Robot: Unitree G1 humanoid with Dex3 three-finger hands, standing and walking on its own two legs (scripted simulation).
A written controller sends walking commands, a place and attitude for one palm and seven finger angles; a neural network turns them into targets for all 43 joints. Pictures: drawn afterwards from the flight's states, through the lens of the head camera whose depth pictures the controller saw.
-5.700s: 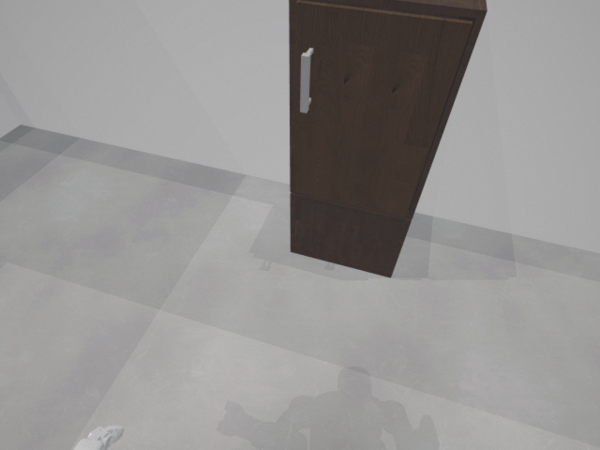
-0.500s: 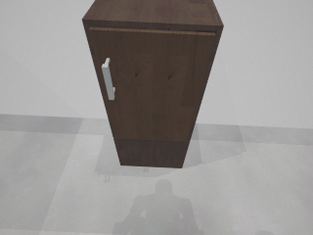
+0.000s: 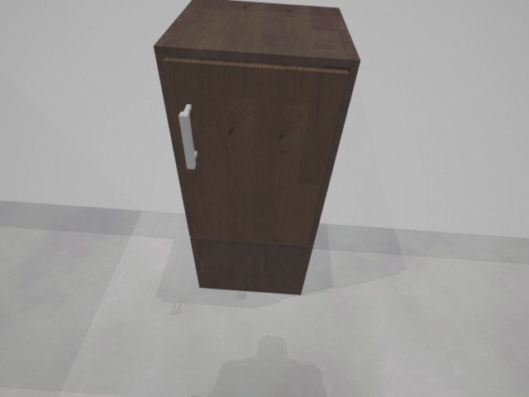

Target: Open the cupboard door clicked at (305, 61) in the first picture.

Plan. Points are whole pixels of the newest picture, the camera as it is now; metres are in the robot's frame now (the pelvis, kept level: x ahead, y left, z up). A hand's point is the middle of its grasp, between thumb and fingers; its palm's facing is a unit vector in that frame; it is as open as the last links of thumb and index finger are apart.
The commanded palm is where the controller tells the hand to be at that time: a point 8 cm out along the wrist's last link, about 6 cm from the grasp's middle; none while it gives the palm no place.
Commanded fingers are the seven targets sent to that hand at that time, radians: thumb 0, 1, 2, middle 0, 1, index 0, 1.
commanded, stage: shuffle to correct the standing spot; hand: left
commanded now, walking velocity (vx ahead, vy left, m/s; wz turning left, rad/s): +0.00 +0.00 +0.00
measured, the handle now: (189, 137) +0.66 +0.22 +0.03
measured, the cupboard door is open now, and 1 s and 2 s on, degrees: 0 0 0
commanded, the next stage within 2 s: come to a stop and stand still in 0.78 s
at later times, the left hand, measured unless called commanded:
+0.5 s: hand out of the picture -0.07 +0.18 -0.17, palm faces +0.15 -0.97 -0.17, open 7.3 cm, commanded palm none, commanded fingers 0.00 0.90 0.90 -0.20 -0.30 -0.20 -0.30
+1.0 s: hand (153, 355) +0.23 +0.22 -0.17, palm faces +0.03 -0.98 -0.22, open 7.3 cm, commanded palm none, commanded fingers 0.00 0.90 0.90 -0.20 -0.30 -0.20 -0.30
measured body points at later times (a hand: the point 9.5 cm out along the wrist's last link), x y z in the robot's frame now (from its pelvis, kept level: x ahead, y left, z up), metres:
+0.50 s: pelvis +0.02 +0.03 +0.00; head +0.02 +0.04 +0.45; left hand -0.07 +0.23 -0.16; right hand +0.03 -0.20 -0.16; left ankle +0.01 +0.13 -0.70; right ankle +0.04 -0.12 -0.74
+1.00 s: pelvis +0.14 +0.04 -0.01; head +0.17 +0.03 +0.44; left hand +0.23 +0.27 -0.15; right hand +0.08 -0.17 -0.17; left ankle +0.06 +0.14 -0.70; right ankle +0.18 -0.07 -0.74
